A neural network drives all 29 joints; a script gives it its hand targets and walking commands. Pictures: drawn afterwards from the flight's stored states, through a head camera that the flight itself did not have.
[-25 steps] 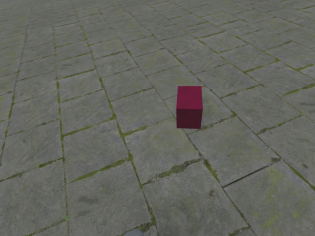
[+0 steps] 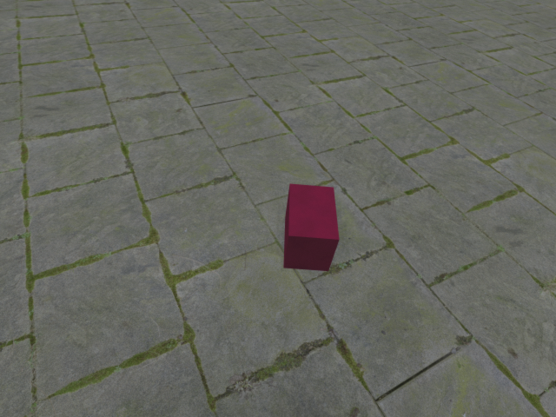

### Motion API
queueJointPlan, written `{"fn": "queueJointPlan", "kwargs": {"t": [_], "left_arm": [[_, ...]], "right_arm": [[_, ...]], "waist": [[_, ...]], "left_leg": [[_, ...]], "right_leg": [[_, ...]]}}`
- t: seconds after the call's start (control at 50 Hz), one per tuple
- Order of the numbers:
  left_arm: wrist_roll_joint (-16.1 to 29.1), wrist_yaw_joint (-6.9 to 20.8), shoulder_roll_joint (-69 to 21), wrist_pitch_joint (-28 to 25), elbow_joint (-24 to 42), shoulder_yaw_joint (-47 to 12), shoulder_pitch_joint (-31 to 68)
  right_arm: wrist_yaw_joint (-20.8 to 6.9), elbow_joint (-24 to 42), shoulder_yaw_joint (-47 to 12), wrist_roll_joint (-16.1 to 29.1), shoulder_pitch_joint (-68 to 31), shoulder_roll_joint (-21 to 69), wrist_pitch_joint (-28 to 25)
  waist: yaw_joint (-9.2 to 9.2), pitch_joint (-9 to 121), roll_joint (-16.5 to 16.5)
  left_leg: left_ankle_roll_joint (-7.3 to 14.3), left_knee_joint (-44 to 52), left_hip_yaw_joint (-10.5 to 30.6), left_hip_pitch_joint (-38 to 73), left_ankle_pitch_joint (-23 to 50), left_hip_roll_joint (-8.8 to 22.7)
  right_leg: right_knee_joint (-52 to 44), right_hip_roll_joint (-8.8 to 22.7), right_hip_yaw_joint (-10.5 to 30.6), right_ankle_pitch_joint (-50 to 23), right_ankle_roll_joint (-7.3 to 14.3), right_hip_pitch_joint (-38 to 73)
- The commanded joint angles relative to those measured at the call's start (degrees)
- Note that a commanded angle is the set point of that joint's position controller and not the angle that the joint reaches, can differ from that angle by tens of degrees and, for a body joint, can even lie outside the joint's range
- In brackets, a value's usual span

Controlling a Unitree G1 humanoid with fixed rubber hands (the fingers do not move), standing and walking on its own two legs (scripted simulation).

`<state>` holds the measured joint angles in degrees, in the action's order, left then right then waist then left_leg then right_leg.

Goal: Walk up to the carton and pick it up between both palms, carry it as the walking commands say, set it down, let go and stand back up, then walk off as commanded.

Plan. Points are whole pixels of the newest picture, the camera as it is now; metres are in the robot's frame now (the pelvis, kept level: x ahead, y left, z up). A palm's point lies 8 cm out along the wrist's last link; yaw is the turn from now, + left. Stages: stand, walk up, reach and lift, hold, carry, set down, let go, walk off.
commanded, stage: walk up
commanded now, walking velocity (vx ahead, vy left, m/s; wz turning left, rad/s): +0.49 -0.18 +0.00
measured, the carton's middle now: (308, 227) +1.01 -0.18 -0.67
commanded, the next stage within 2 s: none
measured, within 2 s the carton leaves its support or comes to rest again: neither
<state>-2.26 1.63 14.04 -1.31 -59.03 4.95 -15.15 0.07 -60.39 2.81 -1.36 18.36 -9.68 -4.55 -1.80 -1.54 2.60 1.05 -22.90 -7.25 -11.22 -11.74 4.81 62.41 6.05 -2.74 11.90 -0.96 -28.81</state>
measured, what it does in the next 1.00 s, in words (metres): walks ahead: right foot, then left foot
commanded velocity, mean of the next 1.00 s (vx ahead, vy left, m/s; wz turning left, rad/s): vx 0.45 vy -0.06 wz -0.01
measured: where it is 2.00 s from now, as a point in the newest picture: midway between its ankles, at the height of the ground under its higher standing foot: (296, 324)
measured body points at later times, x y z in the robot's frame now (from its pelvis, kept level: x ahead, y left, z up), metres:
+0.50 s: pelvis +0.24 -0.11 -0.01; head +0.26 -0.12 +0.44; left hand +0.29 +0.14 -0.15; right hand +0.27 -0.35 -0.17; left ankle +0.18 +0.04 -0.65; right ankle +0.26 -0.21 -0.75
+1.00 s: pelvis +0.47 -0.03 -0.01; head +0.51 +0.00 +0.43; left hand +0.44 +0.20 -0.18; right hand +0.57 -0.27 -0.14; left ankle +0.53 +0.08 -0.75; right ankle +0.36 -0.18 -0.66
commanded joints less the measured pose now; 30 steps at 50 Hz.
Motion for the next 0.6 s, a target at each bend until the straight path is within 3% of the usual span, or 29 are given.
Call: {"fn": "queueJointPlan", "kwargs": {"t": [0.0, 0.04, 0.06, 0.08, 0.14, 0.16, 0.2, 0.22, 0.24, 0.26, 0.28, 0.3, 0.32, 0.34, 0.36, 0.38, 0.4, 0.44, 0.46, 0.48, 0.5, 0.54, 0.58], "left_arm": [[0.0, 1.5, -1.3, 1.3, 3.5, -0.9, 1.5], [0.2, 2.3, -1.1, 1.4, 5.6, -1.3, 6.0], [0.3, 2.5, -1.3, 1.0, 5.8, -1.6, 7.2], [0.6, 2.8, -1.4, 0.8, 7.0, -1.8, 10.0], [0.6, 2.8, 0.5, 0.7, 8.7, -1.7, 14.5], [0.8, 2.7, 0.6, 0.4, 9.4, -1.8, 15.2], [0.9, 2.4, 1.7, -0.2, 9.6, -1.7, 16.0], [0.7, 2.1, 1.9, -0.5, 9.0, -1.6, 14.2], [0.4, 1.6, 3.2, -0.9, 7.8, -1.1, 12.1], [0.2, 0.9, 4.5, -1.5, 5.5, -0.4, 4.9], [-0.3, 0.1, 7.2, -2.4, 1.4, 0.6, -5.5], [-0.1, -0.5, 13.2, -3.5, -0.6, 1.5, -16.0], [0.0, -0.8, 16.6, -3.3, -0.9, 2.0, -17.1], [0.6, -1.1, 14.9, -3.2, -0.9, 1.6, -13.4], [0.0, -1.3, 10.2, -3.7, 0.5, 0.5, -8.0], [-0.6, -1.5, 8.2, -4.1, 1.0, 0.0, -5.4], [-0.4, -1.5, 6.0, -4.3, 1.5, -0.9, -1.7], [-0.2, -1.2, 3.4, -4.7, 0.6, -2.1, -2.5], [0.4, -1.3, 4.0, -4.8, 0.2, -2.0, -4.1], [0.8, -1.5, 4.6, -5.0, -0.5, -1.9, -5.8], [0.8, -1.6, 4.9, -5.2, -0.5, -1.8, -5.8], [0.7, -1.6, 3.7, -4.9, -0.5, -2.2, -6.6], [0.5, -2.0, 3.5, -4.6, -1.3, -2.2, -9.5]], "right_arm": [[0.5, 0.8, 0.9, 0.1, 5.8, -7.2, -1.4], [0.7, 0.3, 1.0, 0.0, 6.6, -8.4, -1.2], [0.6, 0.2, 1.2, 0.1, 7.0, -8.2, -1.5], [0.5, 0.1, 1.4, 0.1, 7.8, -8.2, -1.2], [0.8, -0.5, 1.9, 0.5, 9.4, -9.5, -1.1], [0.7, -0.8, 2.0, 0.3, 9.9, -9.8, -1.0], [0.9, -1.1, 2.6, 0.6, 9.4, -11.4, -0.8], [0.9, -1.5, 2.5, 0.6, 8.2, -11.5, -0.6], [0.8, -1.1, 2.5, 0.4, 7.9, -11.7, -0.6], [0.7, -1.2, 2.4, 0.0, 7.0, -11.8, -0.3], [0.3, -1.2, 1.7, -0.2, 8.8, -9.3, 0.0], [-0.4, 0.3, 0.5, 0.2, 11.8, -2.6, 0.3], [-0.2, 1.8, 1.0, 0.6, 10.4, -3.3, 0.2], [-0.4, 1.8, 1.5, 0.4, 6.4, -4.6, 0.0], [-0.6, 2.3, 1.5, 0.2, 1.7, -5.1, -0.3], [-0.8, 2.4, 1.0, 0.3, 0.2, -3.8, -0.5], [-1.0, 1.7, 1.4, -0.1, 1.0, -4.1, -0.1], [-0.9, 1.1, 1.6, -0.6, 3.3, -2.2, 1.6], [-1.1, 1.0, 2.2, -0.9, 2.9, -3.4, 2.7], [-1.3, 1.6, 2.2, -1.0, 1.3, -4.0, 3.4], [-1.7, 2.3, 2.0, -0.8, -0.9, -3.8, 4.0], [-2.4, 4.8, 1.4, -0.4, -5.5, -3.4, 4.5], [-3.3, 6.7, 1.0, 0.0, -11.0, -3.5, 4.9]], "waist": [[0.8, -4.0, -11.8], [0.52, -5.9, -10.6], [-0.03, -6.3, -13.1], [-0.53, -7.3, -13.1], [-1.74, -7.5, -10.6], [-2.13, -7.2, -12.1], [-2.26, -5.7, -12.3], [-1.31, -4.5, -13.9], [-0.59, -3.3, -12.7], [2.35, 1.1, -10.3], [5.76, 8.6, -3.2], [8.51, 17.7, 12.0], [7.75, 20.4, 13.3], [7.72, 15.5, 7.9], [6.73, 9.1, 2.9], [5.74, 6.5, 4.5], [3.45, 4.9, 4.2], [1.96, 1.3, 3.4], [1.83, 1.3, 1.4], [1.87, -0.3, 1.5], [1.71, -1.7, 2.0], [1.91, -6.0, 7.4], [3.23, -7.2, 7.0]], "left_leg": [[4.0, 12.9, 9.3, 0.8, 11.6, 13.3], [4.4, 15.5, 9.0, 0.7, 4.7, 14.4], [3.2, 14.9, 6.6, 1.6, 7.5, 12.5], [3.5, 15.6, 6.2, 2.0, 5.4, 12.8], [4.7, 15.6, 7.1, 5.1, 7.8, 14.9], [4.6, 15.1, 5.1, 6.7, 6.9, 14.2], [4.1, 12.7, 4.7, 7.0, 9.1, 14.7], [3.7, 9.6, 3.8, 8.0, 15.6, 14.2], [3.8, 5.8, 3.1, 7.4, 22.5, 13.7], [3.1, -4.0, 0.9, 6.7, 23.8, 12.0], [1.7, -18.4, -1.1, -0.4, 16.9, 8.1], [-0.1, -38.1, -1.1, -14.1, -19.3, 1.2], [0.5, -47.1, 5.0, -23.5, -23.5, -0.4], [-0.1, -51.8, 7.6, -25.7, -17.2, 2.3], [0.5, -50.9, 7.3, -27.4, -11.6, 3.0], [0.6, -47.9, 8.1, -26.2, -8.5, 3.8], [0.2, -46.3, 7.5, -23.1, -5.7, 4.6], [0.0, -45.0, 7.2, -19.5, -4.1, 4.0], [-0.5, -44.0, 7.4, -19.4, -3.0, 3.5], [-0.9, -42.1, 7.2, -21.2, -2.1, 3.9], [-1.7, -39.9, 7.3, -22.0, -0.5, 4.3], [-1.9, -35.3, 6.0, -24.3, 2.9, 4.0], [-2.5, -31.1, 6.6, -27.0, 6.2, 4.0]], "right_leg": [[-7.2, 2.2, 0.9, -6.1, -1.2, -6.3], [-13.7, 2.6, 1.4, -9.0, -1.6, -6.6], [-17.4, 1.6, -0.1, -11.0, -1.5, -5.7], [-21.2, 2.2, -0.1, -11.4, -1.3, -5.0], [-27.0, 1.0, -1.6, -10.5, -0.8, -3.3], [-28.1, 0.8, -2.2, -9.5, -0.8, -3.1], [-32.6, 0.6, -1.8, -9.2, 0.4, 2.2], [-33.9, -0.6, -2.3, -7.2, 0.9, 4.8], [-34.0, -2.4, -4.5, -4.8, 1.6, 9.0], [-37.1, -2.8, -4.1, -4.8, 2.5, 17.0], [-37.3, -1.4, -2.6, -2.9, 4.4, 33.3], [-38.6, 17.4, 19.4, -0.2, 6.6, 47.1], [-44.6, 22.7, 32.6, 0.0, 10.4, 50.6], [-46.3, 20.4, 29.1, 2.6, 9.3, 41.9], [-45.6, 17.1, 23.3, -2.8, 8.5, 36.4], [-44.7, 14.8, 18.5, -10.1, 8.2, 32.9], [-46.0, 12.7, 14.9, -12.6, 7.6, 26.6], [-48.5, 12.6, 12.5, -12.9, 6.7, 20.3], [-48.9, 13.4, 13.9, -11.9, 6.2, 21.1], [-50.0, 14.1, 13.7, -13.7, 6.6, 21.4], [-50.6, 13.7, 11.2, -12.6, 6.4, 20.5], [-54.8, 12.3, 9.4, -0.4, 6.0, 17.4], [-56.3, 13.2, 9.6, 2.3, 6.4, 19.8]]}}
